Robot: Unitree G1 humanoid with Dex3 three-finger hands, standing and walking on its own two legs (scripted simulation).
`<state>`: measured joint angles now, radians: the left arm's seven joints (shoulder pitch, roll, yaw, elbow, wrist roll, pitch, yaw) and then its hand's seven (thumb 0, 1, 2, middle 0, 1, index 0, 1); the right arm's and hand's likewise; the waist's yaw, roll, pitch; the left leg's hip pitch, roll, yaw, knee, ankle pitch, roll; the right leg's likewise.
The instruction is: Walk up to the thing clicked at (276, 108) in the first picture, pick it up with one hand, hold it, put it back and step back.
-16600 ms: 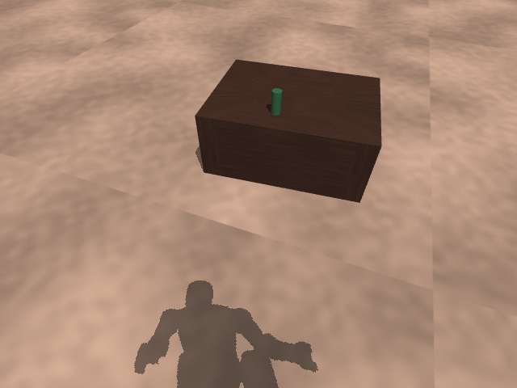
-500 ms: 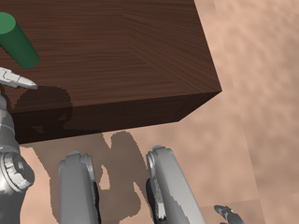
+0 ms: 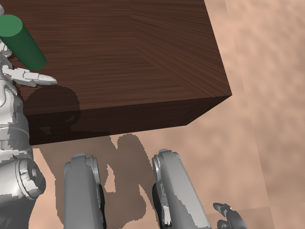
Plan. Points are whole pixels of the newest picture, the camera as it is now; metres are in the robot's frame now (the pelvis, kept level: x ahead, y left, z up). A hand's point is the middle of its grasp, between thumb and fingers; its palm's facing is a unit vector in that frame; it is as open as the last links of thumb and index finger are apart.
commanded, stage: close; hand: left
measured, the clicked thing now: (23, 46) +0.55 +0.27 +0.01
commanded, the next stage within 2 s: settle in 0.56 s
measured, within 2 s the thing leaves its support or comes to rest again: leaves its support in 1.04 s
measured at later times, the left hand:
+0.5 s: hand (25, 52) +0.53 +0.26 +0.01, palm faces +0.25 -0.97 -0.01, open 7.7 cm
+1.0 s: hand (27, 57) +0.52 +0.26 +0.01, palm faces +0.21 -0.98 -0.04, open 7.5 cm
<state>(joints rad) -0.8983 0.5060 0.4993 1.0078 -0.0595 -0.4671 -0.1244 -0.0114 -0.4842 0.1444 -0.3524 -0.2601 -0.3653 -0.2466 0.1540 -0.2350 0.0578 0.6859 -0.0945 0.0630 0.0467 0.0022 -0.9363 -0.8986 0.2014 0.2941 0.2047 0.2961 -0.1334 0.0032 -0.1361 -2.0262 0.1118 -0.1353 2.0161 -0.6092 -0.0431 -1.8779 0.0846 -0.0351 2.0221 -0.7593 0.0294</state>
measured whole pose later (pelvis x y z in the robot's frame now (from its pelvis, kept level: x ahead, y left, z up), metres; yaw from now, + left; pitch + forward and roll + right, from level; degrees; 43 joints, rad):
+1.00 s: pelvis -0.01 +0.00 -0.01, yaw +0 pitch +34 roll -6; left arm -0.90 0.53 0.47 0.94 -0.05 -0.38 -0.15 -0.01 -0.13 1.03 -0.85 -1.12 -0.91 -1.13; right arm 0.16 -0.25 0.06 0.64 -0.08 0.08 0.04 0.00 -0.90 -0.89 0.20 0.29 0.20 0.30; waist -0.14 0.00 -0.12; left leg -2.06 0.11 -0.14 2.05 -0.60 -0.04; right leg -1.91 0.09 -0.04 2.06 -0.76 0.03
